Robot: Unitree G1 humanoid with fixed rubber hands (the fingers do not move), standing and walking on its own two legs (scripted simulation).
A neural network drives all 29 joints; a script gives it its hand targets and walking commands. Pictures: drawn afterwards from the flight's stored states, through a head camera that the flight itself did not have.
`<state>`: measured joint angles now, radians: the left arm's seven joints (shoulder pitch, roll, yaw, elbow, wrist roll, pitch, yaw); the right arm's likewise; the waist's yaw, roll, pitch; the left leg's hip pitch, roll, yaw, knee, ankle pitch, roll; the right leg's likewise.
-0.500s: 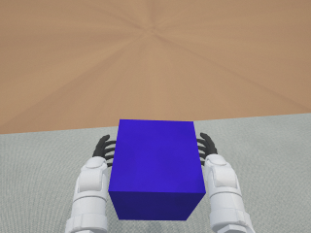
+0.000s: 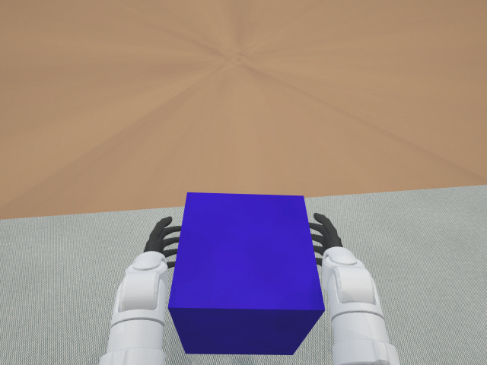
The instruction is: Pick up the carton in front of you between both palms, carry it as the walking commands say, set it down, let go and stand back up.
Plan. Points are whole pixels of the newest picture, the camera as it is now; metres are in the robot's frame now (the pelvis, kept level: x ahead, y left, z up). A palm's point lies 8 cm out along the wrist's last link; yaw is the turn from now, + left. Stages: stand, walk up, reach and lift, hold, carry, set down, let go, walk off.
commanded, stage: hold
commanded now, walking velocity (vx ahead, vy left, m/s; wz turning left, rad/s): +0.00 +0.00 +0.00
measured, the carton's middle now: (242, 277) +0.29 +0.00 -0.03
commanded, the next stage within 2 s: carry in 0.52 s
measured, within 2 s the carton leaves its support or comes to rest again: neither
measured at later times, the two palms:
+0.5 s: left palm (153, 262) +0.27 +0.15 +0.05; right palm (335, 258) +0.28 -0.15 +0.05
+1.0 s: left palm (160, 195) +0.38 +0.15 +0.09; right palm (324, 189) +0.39 -0.15 +0.10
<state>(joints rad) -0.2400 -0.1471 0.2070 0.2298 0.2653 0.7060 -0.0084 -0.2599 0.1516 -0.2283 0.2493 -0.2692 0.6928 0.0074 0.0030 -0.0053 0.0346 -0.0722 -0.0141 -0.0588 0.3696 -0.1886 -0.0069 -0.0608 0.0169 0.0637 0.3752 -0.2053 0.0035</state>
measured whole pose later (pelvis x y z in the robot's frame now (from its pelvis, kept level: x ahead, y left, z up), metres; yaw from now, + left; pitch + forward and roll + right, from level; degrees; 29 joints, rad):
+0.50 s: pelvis -0.02 +0.00 +0.00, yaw +0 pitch -9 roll +0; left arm -0.29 -0.16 0.24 0.23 0.27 0.76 -0.01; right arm -0.30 0.16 -0.26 0.25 -0.28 0.74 0.01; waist 0.00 -0.01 0.05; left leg -0.06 -0.02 -0.06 0.39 -0.18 -0.01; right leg -0.05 0.02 0.06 0.40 -0.20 0.00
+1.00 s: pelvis +0.13 +0.00 -0.01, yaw -1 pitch +5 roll +2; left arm -0.08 -0.13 0.10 -0.39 0.08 1.10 0.11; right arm -0.13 0.13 -0.07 -0.33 -0.08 1.09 -0.10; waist 0.01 -0.04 -0.19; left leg -0.35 0.01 0.21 0.48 -0.18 0.04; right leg -0.24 -0.07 -0.04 0.67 -0.45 0.01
